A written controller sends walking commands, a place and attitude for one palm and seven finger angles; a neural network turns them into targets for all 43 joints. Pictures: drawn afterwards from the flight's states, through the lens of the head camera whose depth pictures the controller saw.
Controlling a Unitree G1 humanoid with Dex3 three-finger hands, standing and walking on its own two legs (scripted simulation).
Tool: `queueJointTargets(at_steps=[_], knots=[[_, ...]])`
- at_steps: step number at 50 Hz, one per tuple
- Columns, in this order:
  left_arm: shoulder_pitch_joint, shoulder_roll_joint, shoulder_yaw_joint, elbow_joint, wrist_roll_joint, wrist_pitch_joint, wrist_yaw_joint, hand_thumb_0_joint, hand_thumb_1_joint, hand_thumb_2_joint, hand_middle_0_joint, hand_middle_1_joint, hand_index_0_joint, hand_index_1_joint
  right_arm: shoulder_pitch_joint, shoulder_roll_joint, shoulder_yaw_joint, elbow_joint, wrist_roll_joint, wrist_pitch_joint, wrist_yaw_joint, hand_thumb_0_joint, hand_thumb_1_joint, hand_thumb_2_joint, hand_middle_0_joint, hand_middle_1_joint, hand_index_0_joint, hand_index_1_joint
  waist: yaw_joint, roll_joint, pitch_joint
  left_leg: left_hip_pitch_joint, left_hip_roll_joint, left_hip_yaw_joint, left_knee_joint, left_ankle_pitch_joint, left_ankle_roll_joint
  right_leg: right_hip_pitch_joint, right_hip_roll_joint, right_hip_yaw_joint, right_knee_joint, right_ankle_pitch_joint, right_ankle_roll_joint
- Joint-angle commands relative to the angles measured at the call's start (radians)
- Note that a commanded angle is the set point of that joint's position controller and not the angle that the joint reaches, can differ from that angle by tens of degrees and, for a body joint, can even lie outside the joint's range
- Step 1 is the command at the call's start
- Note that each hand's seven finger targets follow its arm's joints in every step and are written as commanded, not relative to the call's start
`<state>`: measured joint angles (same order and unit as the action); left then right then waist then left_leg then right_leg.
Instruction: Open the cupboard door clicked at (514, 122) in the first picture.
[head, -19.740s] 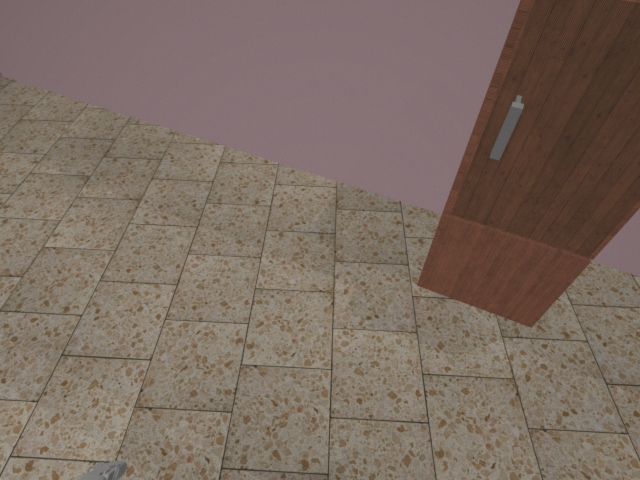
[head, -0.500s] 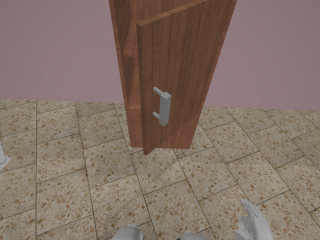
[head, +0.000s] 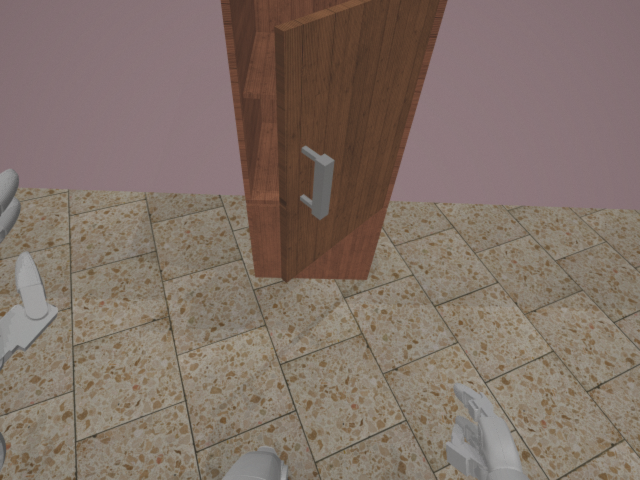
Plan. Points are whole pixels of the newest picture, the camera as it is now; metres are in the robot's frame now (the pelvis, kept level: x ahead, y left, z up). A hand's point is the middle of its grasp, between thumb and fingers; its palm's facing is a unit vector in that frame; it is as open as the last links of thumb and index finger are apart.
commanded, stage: stop stepping back and stand still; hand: left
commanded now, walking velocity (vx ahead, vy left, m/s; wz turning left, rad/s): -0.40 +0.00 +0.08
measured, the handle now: (314, 182) +0.59 +0.09 -0.01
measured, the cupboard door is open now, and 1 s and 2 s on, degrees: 45 45 45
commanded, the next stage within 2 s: let the arm hang, fingers relaxed in 0.86 s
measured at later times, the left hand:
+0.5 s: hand out of the picture +0.07 +0.27 +0.18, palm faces +0.47 -0.78 -0.41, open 7.4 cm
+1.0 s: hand out of the picture +0.07 +0.27 +0.13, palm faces +0.42 -0.78 -0.46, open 7.4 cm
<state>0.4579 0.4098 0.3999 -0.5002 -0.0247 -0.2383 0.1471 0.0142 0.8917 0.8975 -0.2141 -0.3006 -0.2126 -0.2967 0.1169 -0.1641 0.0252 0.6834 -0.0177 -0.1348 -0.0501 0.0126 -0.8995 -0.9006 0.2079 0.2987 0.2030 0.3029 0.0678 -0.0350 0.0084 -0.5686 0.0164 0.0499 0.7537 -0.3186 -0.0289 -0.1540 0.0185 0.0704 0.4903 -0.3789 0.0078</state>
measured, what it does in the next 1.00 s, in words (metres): walks backwards: left foot, then right foot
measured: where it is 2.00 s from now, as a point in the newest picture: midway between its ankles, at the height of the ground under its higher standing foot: outside the picture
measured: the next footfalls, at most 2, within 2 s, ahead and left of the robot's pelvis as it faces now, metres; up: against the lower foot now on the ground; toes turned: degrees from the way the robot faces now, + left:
left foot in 0.06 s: +0.09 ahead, +0.08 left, +0.00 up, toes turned +2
right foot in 0.36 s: -0.09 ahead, -0.08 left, +0.00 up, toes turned -1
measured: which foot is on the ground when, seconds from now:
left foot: up 0.00-0.04, down 0.06-0.36, up 0.38-0.58, down 0.60-1.00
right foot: down 0.00-0.06, up 0.08-0.34, down 0.36-1.00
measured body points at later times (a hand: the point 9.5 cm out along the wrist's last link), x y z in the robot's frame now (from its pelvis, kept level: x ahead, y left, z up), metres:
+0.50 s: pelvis -0.12 -0.01 +0.01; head -0.14 +0.01 +0.46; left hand +0.04 +0.30 +0.20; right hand +0.00 -0.26 -0.08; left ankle -0.07 +0.11 -0.69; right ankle -0.12 -0.10 -0.73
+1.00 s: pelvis -0.13 +0.00 +0.00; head -0.14 +0.00 +0.45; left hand +0.04 +0.31 +0.16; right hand +0.01 -0.23 -0.10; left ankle -0.11 +0.12 -0.71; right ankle -0.13 -0.08 -0.73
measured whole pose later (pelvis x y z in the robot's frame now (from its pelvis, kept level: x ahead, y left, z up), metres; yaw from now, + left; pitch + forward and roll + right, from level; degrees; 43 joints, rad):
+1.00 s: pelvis -0.13 +0.00 +0.00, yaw +2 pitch +0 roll +0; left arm 0.47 0.36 0.34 -0.29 0.01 -0.19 0.12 0.01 0.89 0.90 -0.21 -0.30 -0.21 -0.30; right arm 0.26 -0.22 -0.01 0.72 -0.01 -0.12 -0.02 0.01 -0.90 -0.90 0.21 0.30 0.20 0.30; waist 0.00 0.01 -0.03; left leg -0.39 0.04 0.07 0.76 -0.30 0.01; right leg -0.26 -0.01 -0.11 0.56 -0.30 -0.05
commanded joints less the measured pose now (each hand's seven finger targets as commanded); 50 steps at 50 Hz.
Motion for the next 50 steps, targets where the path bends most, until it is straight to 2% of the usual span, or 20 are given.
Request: queueJointTargets(at_steps=[1, 2, 3, 4, 7, 11, 13, 16, 18, 19, 22, 28, 31, 33, 35, 38, 42, 47, 48, 50], knots=[[-0.034, 0.23, 0.137, -0.223, -0.009, -0.01, -0.007, 0.0, 0.9, 0.9, -0.2, -0.3, -0.2, -0.3, -0.082, -0.143, -0.027, -0.191, 0.024, -0.019, -0.056, 0.0, -0.9, -0.9, 0.2, 0.3, 0.2, 0.3, -0.076, 0.034, -0.099, 0.297, -0.061, 0.039, -0.315, 0.332, -0.003, -0.027, -0.103, -0.054, 0.096, 1.02, -0.027], [-0.023, 0.244, 0.152, -0.284, -0.024, -0.016, -0.015, 0.0, 0.9, 0.9, -0.2, -0.3, -0.2, -0.3, -0.062, -0.18, -0.043, -0.204, 0.029, -0.021, -0.05, 0.0, -0.9, -0.9, 0.2, 0.3, 0.2, 0.3, -0.063, 0.21, -0.182, 0.509, 0.111, -0.139, -0.377, 0.95, 0.066, -0.167, -0.002, -0.098, 0.238, 0.591, 0.036], [-0.003, 0.276, 0.166, -0.314, -0.029, -0.028, -0.026, 0.0, 0.9, 0.9, -0.2, -0.3, -0.2, -0.3, -0.052, -0.186, -0.069, -0.205, 0.026, -0.042, -0.031, 0.0, -0.9, -0.9, 0.2, 0.3, 0.2, 0.3, -0.04, 0.302, -0.264, 0.632, 0.287, -0.29, -0.428, 1.201, 0.125, -0.235, 0.045, -0.045, 0.428, -0.142, 0.015], [0.06, 0.208, 0.146, -0.246, -0.035, -0.051, -0.04, 0.0, 0.9, 0.9, -0.2, -0.3, -0.2, -0.3, -0.008, -0.171, -0.079, -0.188, 0.013, -0.067, -0.006, 0.0, -0.9, -0.9, 0.2, 0.3, 0.2, 0.3, -0.032, 0.212, -0.279, 0.596, 0.313, -0.284, -0.431, 1.086, 0.148, -0.226, 0.081, 0.018, 0.57, -0.306, -0.001], [0.182, 0.224, 0.197, -0.353, -0.044, -0.041, -0.011, 0.0, 0.9, 0.9, -0.2, -0.3, -0.2, -0.3, 0.035, -0.162, -0.088, -0.197, 0.007, -0.09, 0.006, 0.0, -0.9, -0.9, 0.2, 0.3, 0.2, 0.3, -0.055, 0.236, -0.3, 0.576, 0.282, -0.216, -0.432, 0.792, 0.162, -0.257, 0.032, -0.028, 0.519, -0.152, 0.02], [0.287, 0.225, 0.224, -0.336, -0.057, 0.0, 0.015, 0.0, 0.9, 0.9, -0.2, -0.3, -0.2, -0.3, 0.004, -0.161, -0.07, -0.237, 0.009, -0.066, -0.011, 0.0, -0.9, -0.9, 0.2, 0.3, 0.2, 0.3, -0.073, 0.281, -0.136, 0.193, 0.213, -0.178, -0.671, -0.212, 0.119, -0.069, 0.043, -0.132, 0.372, -0.088, 0.004], [0.242, 0.256, 0.243, -0.302, -0.047, 0.005, 0.031, 0.0, 0.9, 0.9, -0.2, -0.3, -0.2, -0.3, 0.01, -0.164, -0.067, -0.238, 0.004, -0.058, -0.033, 0.0, -0.9, -0.9, 0.2, 0.3, 0.2, 0.3, -0.066, 0.304, -0.096, 0.081, 0.184, -0.146, -0.744, -0.375, 0.077, 0.06, 0.077, -0.194, 0.257, -0.131, -0.014], [0.209, 0.218, 0.19, -0.226, -0.035, 0.023, 0.036, 0.0, 0.9, 0.9, -0.2, -0.3, -0.2, -0.3, 0.023, -0.169, -0.077, -0.219, -0.005, -0.043, -0.045, 0.0, -0.9, -0.9, 0.2, 0.3, 0.2, 0.3, -0.079, 0.208, -0.079, 0.084, 0.073, -0.05, -0.553, -0.28, 0.011, 0.165, 0.037, -0.19, -0.117, -0.12, -0.048], [0.134, 0.261, 0.203, -0.251, -0.035, 0.021, 0.033, 0.0, 0.9, 0.9, -0.2, -0.3, -0.2, -0.3, 0.03, -0.172, -0.074, -0.201, -0.008, -0.018, -0.039, 0.0, -0.9, -0.9, 0.2, 0.3, 0.2, 0.3, -0.086, -0.099, -0.066, 0.256, -0.028, -0.051, 0.051, -0.035, 0.0, -0.274, -0.342, 0.263, -0.4, -0.264, -0.185], [0.029, 0.299, 0.226, -0.287, -0.032, 0.002, 0.037, 0.0, 0.9, 0.9, -0.2, -0.3, -0.2, -0.3, 0.029, -0.181, -0.069, -0.177, -0.024, -0.017, -0.033, 0.0, -0.9, -0.9, 0.2, 0.3, 0.2, 0.3, -0.08, -0.117, -0.038, 0.166, 0.013, -0.072, 0.197, 0.005, 0.0, -0.308, -0.415, 0.277, -0.392, -0.197, -0.225], [-0.033, 0.154, 0.082, -0.077, -0.005, 0.018, 0.023, 0.0, 0.9, 0.9, -0.2, -0.3, -0.2, -0.3, 0.066, -0.175, -0.073, -0.145, 0.011, -0.028, -0.046, 0.0, -0.9, -0.9, 0.2, 0.3, 0.2, 0.3, -0.105, -0.1, -0.008, 0.132, 0.023, -0.038, 0.25, 0.018, 0.005, -0.332, -0.281, 0.125, -0.329, -0.301, -0.121], [-0.087, 0.195, 0.097, -0.16, 0.019, -0.014, 0.04, 0.0, 0.9, 0.9, -0.2, -0.3, -0.2, -0.3, 0.046, -0.161, -0.056, -0.154, 0.0, -0.067, -0.08, 0.0, -0.9, -0.9, 0.2, 0.3, 0.2, 0.3, -0.084, 0.01, 0.022, 0.339, 0.011, 0.044, -0.292, -0.079, 0.066, -0.26, -0.212, 0.061, -0.202, -0.269, -0.113], [-0.074, 0.201, 0.141, -0.245, 0.008, -0.044, 0.045, 0.0, 0.9, 0.9, -0.2, -0.3, -0.2, -0.3, 0.058, -0.182, -0.058, -0.185, 0.003, -0.074, -0.069, 0.0, -0.9, -0.9, 0.2, 0.3, 0.2, 0.3, -0.083, 0.32, -0.03, 0.381, 0.247, -0.329, -0.504, -0.172, 0.164, -0.286, -0.011, -0.121, 0.198, -0.07, -0.019], [-0.089, 0.229, 0.172, -0.252, 0.021, -0.046, 0.039, 0.0, 0.9, 0.9, -0.2, -0.3, -0.2, -0.3, 0.062, -0.141, -0.056, -0.172, -0.002, -0.084, -0.061, 0.0, -0.9, -0.9, 0.2, 0.3, 0.2, 0.3, -0.098, 0.35, 0.008, 0.268, 0.312, -0.432, -0.618, -0.355, 0.21, -0.299, -0.017, -0.101, 0.425, -0.12, -0.011], [0.006, 0.18, 0.148, -0.175, 0.015, -0.03, 0.035, 0.0, 0.9, 0.9, -0.2, -0.3, -0.2, -0.3, 0.058, -0.148, -0.056, -0.167, 0.001, -0.09, -0.046, 0.0, -0.9, -0.9, 0.2, 0.3, 0.2, 0.3, -0.087, 0.206, 0.013, 0.245, 0.285, -0.308, -0.545, -0.207, 0.198, -0.226, -0.036, -0.11, 0.304, -0.091, -0.006], [0.069, 0.147, 0.122, -0.121, 0.005, -0.007, 0.03, 0.0, 0.9, 0.9, -0.2, -0.3, -0.2, -0.3, 0.047, -0.164, -0.057, -0.18, 0.008, -0.07, -0.04, 0.0, -0.9, -0.9, 0.2, 0.3, 0.2, 0.3, -0.081, 0.206, -0.015, 0.117, 0.188, -0.122, -0.445, -0.25, 0.12, 0.022, -0.003, -0.189, 0.041, -0.005, -0.017], [-0.012, 0.195, 0.141, -0.09, -0.004, -0.005, 0.027, 0.0, 0.9, 0.9, -0.2, -0.3, -0.2, -0.3, 0.055, -0.153, -0.072, -0.172, 0.014, -0.041, -0.028, 0.0, -0.9, -0.9, 0.2, 0.3, 0.2, 0.3, -0.071, -0.189, -0.042, -0.033, 0.003, -0.017, 0.248, -0.142, 0.035, -0.006, -0.363, 0.401, -0.296, -0.156, -0.214], [-0.016, 0.175, 0.125, -0.121, 0.004, -0.033, 0.024, 0.0, 0.9, 0.9, -0.2, -0.3, -0.2, -0.3, 0.02, -0.129, -0.043, -0.171, 0.01, -0.038, -0.035, 0.0, -0.9, -0.9, 0.2, 0.3, 0.2, 0.3, -0.076, -0.096, -0.028, 0.176, 0.038, -0.003, -0.004, -0.026, 0.039, -0.106, -0.262, 0.07, -0.198, 0.196, -0.159], [-0.112, -0.072, -0.264, 0.608, 0.088, 0.163, -0.087, 0.0, 0.9, 0.9, -0.2, -0.3, -0.2, -0.3, 0.062, -0.2, -0.096, 0.084, -0.012, -0.051, 0.064, 0.0, -0.9, -0.9, 0.2, 0.3, 0.2, 0.3, -0.157, -0.002, -0.001, 0.198, 0.087, -0.001, -0.09, -0.01, 0.035, -0.189, -0.286, -0.119, 0.007, 0.367, -0.134], [-0.039, -0.137, -0.288, 0.66, 0.054, 0.25, -0.135, 0.0, 0.9, 0.9, -0.2, -0.3, -0.2, -0.3, 0.161, -0.167, -0.072, 0.017, -0.001, 0.074, 0.071, 0.0, -0.9, -0.9, 0.2, 0.3, 0.2, 0.3, -0.108, 0.135, -0.016, 0.303, 0.135, -0.175, -0.218, 0.324, 0.101, -0.318, -0.108, -0.148, 0.203, 0.099, -0.032]])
